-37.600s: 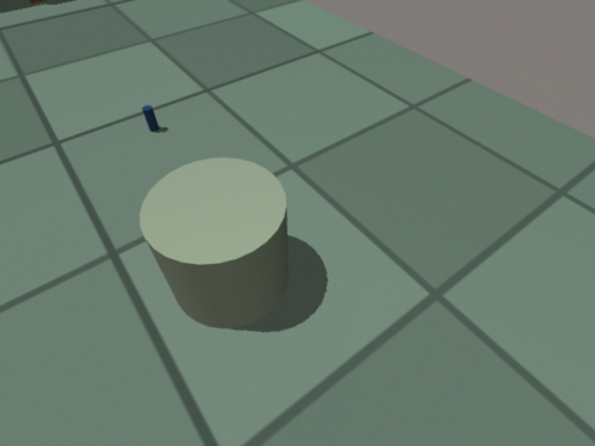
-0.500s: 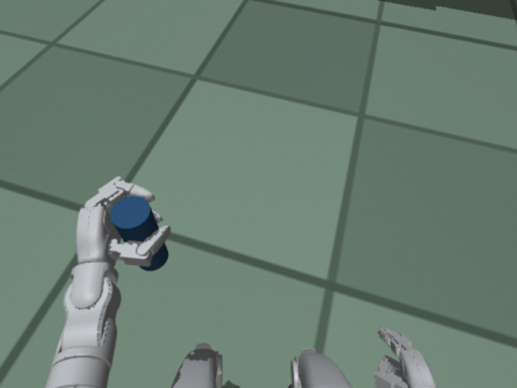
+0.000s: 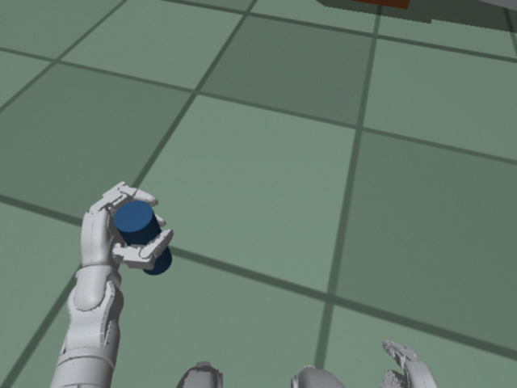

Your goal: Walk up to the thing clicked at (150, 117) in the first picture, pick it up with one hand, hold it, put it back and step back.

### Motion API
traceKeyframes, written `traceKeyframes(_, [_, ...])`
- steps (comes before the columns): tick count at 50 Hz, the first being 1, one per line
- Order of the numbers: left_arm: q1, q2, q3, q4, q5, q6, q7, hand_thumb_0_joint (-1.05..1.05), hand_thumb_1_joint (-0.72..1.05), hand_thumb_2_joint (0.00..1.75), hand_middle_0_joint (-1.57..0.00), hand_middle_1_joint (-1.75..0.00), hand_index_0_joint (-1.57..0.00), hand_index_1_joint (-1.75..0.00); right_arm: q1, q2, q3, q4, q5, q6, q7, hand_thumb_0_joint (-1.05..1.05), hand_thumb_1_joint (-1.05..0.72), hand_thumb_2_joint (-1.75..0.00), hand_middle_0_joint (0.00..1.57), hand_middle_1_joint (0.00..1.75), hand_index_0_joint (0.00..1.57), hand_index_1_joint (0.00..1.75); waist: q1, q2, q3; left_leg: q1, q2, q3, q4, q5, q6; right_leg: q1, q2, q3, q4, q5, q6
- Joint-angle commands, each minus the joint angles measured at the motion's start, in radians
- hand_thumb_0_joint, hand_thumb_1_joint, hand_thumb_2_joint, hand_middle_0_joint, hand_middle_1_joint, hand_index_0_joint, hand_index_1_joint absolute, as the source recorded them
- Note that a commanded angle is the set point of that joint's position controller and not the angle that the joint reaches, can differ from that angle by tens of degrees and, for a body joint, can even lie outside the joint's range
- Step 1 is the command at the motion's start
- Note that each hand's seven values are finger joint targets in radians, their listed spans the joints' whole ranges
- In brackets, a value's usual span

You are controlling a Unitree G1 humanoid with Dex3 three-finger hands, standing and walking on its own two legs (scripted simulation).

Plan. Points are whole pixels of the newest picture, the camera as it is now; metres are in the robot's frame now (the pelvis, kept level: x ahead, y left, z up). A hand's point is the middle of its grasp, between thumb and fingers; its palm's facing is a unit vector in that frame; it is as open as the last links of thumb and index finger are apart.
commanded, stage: hold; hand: left
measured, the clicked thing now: (146, 240) +0.33 +0.18 +0.01
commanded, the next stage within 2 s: none
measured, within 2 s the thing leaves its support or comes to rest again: neither
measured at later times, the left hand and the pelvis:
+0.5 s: hand (140, 230) +0.32 +0.17 +0.06, palm faces +0.12 -0.99 -0.02, open 8.1 cm; pelvis +0.00 +0.00 +0.01, yaw +0 degrees
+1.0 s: hand (145, 232) +0.32 +0.16 +0.06, palm faces +0.11 -0.99 -0.01, open 8.1 cm; pelvis -0.01 +0.00 +0.02, yaw +0 degrees
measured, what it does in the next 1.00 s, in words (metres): stands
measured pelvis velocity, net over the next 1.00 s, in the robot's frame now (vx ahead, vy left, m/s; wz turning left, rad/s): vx -0.01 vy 0.00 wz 0.00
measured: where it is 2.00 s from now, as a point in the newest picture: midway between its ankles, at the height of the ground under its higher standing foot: outside the picture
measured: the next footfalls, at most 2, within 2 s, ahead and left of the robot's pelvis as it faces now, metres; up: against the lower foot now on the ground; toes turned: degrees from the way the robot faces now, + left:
none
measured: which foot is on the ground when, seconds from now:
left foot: down 0.00-1.00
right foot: down 0.00-1.00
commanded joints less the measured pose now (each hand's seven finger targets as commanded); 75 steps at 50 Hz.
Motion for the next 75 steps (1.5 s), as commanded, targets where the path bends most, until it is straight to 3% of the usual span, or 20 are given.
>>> traceKeyframes(1, [-0.286,0.143,0.06,-0.272,-0.016,-0.094,-0.004,0.0,0.37,1.27,-1.32,-1.41,-1.34,-1.4,0.011,-0.133,-0.053,-0.111,-0.001,-0.035,-0.013,0.0,-0.9,-0.9,0.2,0.3,0.2,0.3,0.0,0.004,-0.314,0.222,-0.044,0.028,-0.111,0.345,0.039,0.155,0.021,0.004,-0.138,0.439,-0.006])
traceKeyframes(9, [-0.247,0.098,0.032,-0.229,-0.006,-0.094,0.01,0.0,0.31,1.22,-1.25,-1.36,-1.26,-1.37,-0.01,-0.132,-0.058,-0.126,-0.002,-0.028,-0.002,0.0,-0.9,-0.9,0.2,0.3,0.2,0.3,0.003,0.009,-0.283,0.249,-0.04,0.017,-0.152,0.32,0.033,0.155,0.027,-0.013,-0.153,0.368,-0.014])
traceKeyframes(18, [-0.306,0.127,0.039,-0.293,-0.005,-0.109,0.027,0.0,0.32,1.22,-1.28,-1.37,-1.28,-1.38,-0.013,-0.13,-0.053,-0.123,-0.003,-0.034,-0.001,0.0,-0.91,-0.9,0.2,0.3,0.2,0.3,-0.001,0.013,-0.305,0.277,-0.04,0.016,-0.172,0.318,0.031,0.187,0.027,-0.011,-0.169,0.372,-0.012])
traceKeyframes(20, [-0.261,0.099,0.015,-0.254,-0.001,-0.1,0.023,0.0,0.32,1.23,-1.28,-1.38,-1.28,-1.39,-0.02,-0.131,-0.051,-0.132,0.0,-0.033,-0.003,0.0,-0.91,-0.9,0.2,0.3,0.2,0.3,-0.005,0.005,-0.276,0.283,-0.042,0.021,-0.183,0.305,0.032,0.179,0.026,-0.008,-0.179,0.364,-0.011])
traceKeyframes(26, [-0.285,0.092,0.016,-0.254,-0.008,-0.095,0.023,0.0,0.33,1.23,-1.29,-1.39,-1.3,-1.39,-0.041,-0.122,-0.047,-0.13,0.002,-0.041,-0.003,0.0,-0.9,-0.9,0.2,0.3,0.2,0.3,0.0,-0.004,-0.221,0.259,-0.046,0.024,-0.205,0.237,0.029,0.177,0.024,-0.011,-0.209,0.307,-0.01])
traceKeyframes(30, [-0.317,0.125,0.014,-0.313,0.0,-0.098,0.018,0.0,0.32,1.24,-1.3,-1.4,-1.31,-1.4,-0.033,-0.134,-0.055,-0.126,0.002,-0.041,-0.004,0.0,-0.91,-0.9,0.2,0.3,0.2,0.3,0.0,0.016,-0.285,0.304,-0.044,0.024,-0.203,0.298,0.029,0.212,0.023,-0.01,-0.205,0.364,-0.011])
traceKeyframes(31, [-0.266,0.108,0.015,-0.244,0.001,-0.089,0.019,0.0,0.35,1.25,-1.3,-1.4,-1.31,-1.41,-0.035,-0.131,-0.051,-0.127,0.005,-0.04,-0.004,0.0,-0.9,-0.9,0.2,0.3,0.2,0.3,0.005,-0.002,-0.243,0.298,-0.045,0.025,-0.21,0.293,0.029,0.202,0.025,-0.012,-0.208,0.356,-0.01])
traceKeyframes(39, [-0.346,0.121,0.022,-0.293,0.0,-0.103,0.023,0.0,0.36,1.25,-1.31,-1.41,-1.32,-1.41,-0.043,-0.135,-0.057,-0.126,0.004,-0.042,0.001,0.0,-0.9,-0.9,0.2,0.3,0.2,0.3,0.004,0.024,-0.226,0.299,-0.043,0.026,-0.226,0.282,0.027,0.197,0.02,-0.011,-0.216,0.343,-0.013])
traceKeyframes(40, [-0.296,0.112,0.035,-0.207,0.003,-0.097,0.024,0.0,0.34,1.25,-1.32,-1.41,-1.32,-1.42,-0.041,-0.13,-0.053,-0.12,0.003,-0.041,0.001,0.0,-0.91,-0.9,0.2,0.3,0.2,0.3,0.003,-0.003,-0.202,0.287,-0.043,0.024,-0.225,0.273,0.028,0.187,0.022,-0.013,-0.216,0.332,-0.011])
traceKeyframes(44, [-0.296,0.104,0.022,-0.285,-0.005,-0.113,0.016,0.0,0.33,1.25,-1.31,-1.41,-1.31,-1.42,-0.043,-0.13,-0.056,-0.128,0.001,-0.044,0.002,0.0,-0.91,-0.9,0.2,0.3,0.2,0.3,0.012,0.011,-0.283,0.319,-0.049,0.029,-0.215,0.304,0.031,0.226,0.016,-0.006,-0.22,0.371,-0.009])
traceKeyframes(46, [-0.238,0.091,0.019,-0.213,-0.006,-0.103,0.011,0.0,0.31,1.23,-1.3,-1.4,-1.31,-1.41,-0.037,-0.131,-0.053,-0.123,0.001,-0.043,0.001,0.0,-0.91,-0.9,0.2,0.3,0.2,0.3,0.003,-0.029,-0.263,0.306,-0.05,0.034,-0.208,0.318,0.038,0.234,0.014,-0.002,-0.226,0.399,-0.001])
traceKeyframes(48, [-0.328,0.121,0.019,-0.301,-0.001,-0.117,0.015,0.0,0.32,1.22,-1.29,-1.39,-1.3,-1.39,-0.039,-0.129,-0.054,-0.118,0.0,-0.046,0.002,0.0,-0.91,-0.9,0.2,0.3,0.2,0.3,0.006,0.022,-0.287,0.329,-0.049,0.032,-0.207,0.336,0.033,0.231,0.014,-0.002,-0.219,0.407,-0.005])
traceKeyframes(51, [-0.272,0.105,0.027,-0.204,0.002,-0.111,0.018,0.0,0.34,1.24,-1.31,-1.41,-1.32,-1.41,-0.039,-0.129,-0.053,-0.113,0.001,-0.042,-0.001,0.0,-0.91,-0.9,0.2,0.3,0.2,0.3,-0.006,-0.026,-0.224,0.292,-0.048,0.031,-0.213,0.29,0.036,0.205,0.014,-0.003,-0.227,0.369,-0.002])
traceKeyframes(56, [-0.335,0.128,0.026,-0.285,0.003,-0.123,0.015,0.0,0.36,1.24,-1.31,-1.4,-1.31,-1.4,-0.041,-0.131,-0.053,-0.114,0.0,-0.041,-0.006,0.0,-0.9,-0.9,0.2,0.3,0.2,0.3,0.0,0.012,-0.262,0.327,-0.049,0.033,-0.222,0.299,0.034,0.222,0.011,0.0,-0.231,0.376,-0.005])
traceKeyframes(60, [-0.269,0.103,0.036,-0.172,-0.004,-0.114,0.011,0.0,0.34,1.25,-1.32,-1.42,-1.32,-1.42,-0.059,-0.129,-0.054,-0.112,0.004,-0.045,-0.004,0.0,-0.9,-0.9,0.2,0.3,0.2,0.3,0.003,-0.027,-0.199,0.284,-0.048,0.028,-0.234,0.243,0.035,0.205,0.012,-0.007,-0.241,0.315,-0.005])
traceKeyframes(64, [-0.296,0.102,0.012,-0.254,-0.002,-0.123,0.007,0.0,0.33,1.24,-1.32,-1.42,-1.32,-1.42,-0.047,-0.131,-0.057,-0.124,0.003,-0.04,0.0,0.0,-0.91,-0.9,0.2,0.3,0.2,0.3,0.012,0.019,-0.249,0.316,-0.046,0.027,-0.237,0.279,0.028,0.218,0.019,-0.011,-0.231,0.334,-0.013])
traceKeyframes(71, [-0.322,0.134,0.055,-0.236,-0.008,-0.124,0.014,0.0,0.33,1.25,-1.32,-1.42,-1.33,-1.43,-0.038,-0.13,-0.053,-0.114,0.005,-0.043,-0.003,0.0,-0.91,-0.9,0.2,0.3,0.2,0.3,0.009,-0.005,-0.251,0.31,-0.048,0.032,-0.23,0.294,0.034,0.23,0.014,-0.004,-0.236,0.365,-0.006])
traceKeyframes(72, [-0.33,0.11,0.026,-0.248,-0.005,-0.127,0.012,0.0,0.33,1.25,-1.32,-1.42,-1.32,-1.42,-0.052,-0.13,-0.053,-0.119,0.004,-0.042,-0.003,0.0,-0.9,-0.9,0.2,0.3,0.2,0.3,0.003,-0.004,-0.217,0.301,-0.046,0.03,-0.238,0.269,0.031,0.206,0.016,-0.008,-0.236,0.336,-0.01])
traceKeyframes(73, [-0.293,0.105,0.036,-0.175,-0.005,-0.124,0.012,0.0,0.32,1.26,-1.31,-1.42,-1.32,-1.42,-0.039,-0.131,-0.053,-0.105,0.001,-0.042,-0.002,0.0,-0.9,-0.9,0.2,0.3,0.2,0.3,0.004,-0.015,-0.209,0.295,-0.044,0.028,-0.232,0.273,0.031,0.198,0.019,-0.01,-0.23,0.333,-0.009])
traceKeyframes(75, [-0.342,0.109,0.026,-0.235,-0.005,-0.134,0.006,0.0,0.35,1.27,-1.33,-1.43,-1.33,-1.44,-0.046,-0.136,-0.059,-0.112,0.001,-0.047,0.0,0.0,-0.9,-0.9,0.2,0.3,0.2,0.3,-0.002,0.011,-0.224,0.309,-0.043,0.025,-0.239,0.258,0.027,0.192,0.02,-0.012,-0.23,0.319,-0.014])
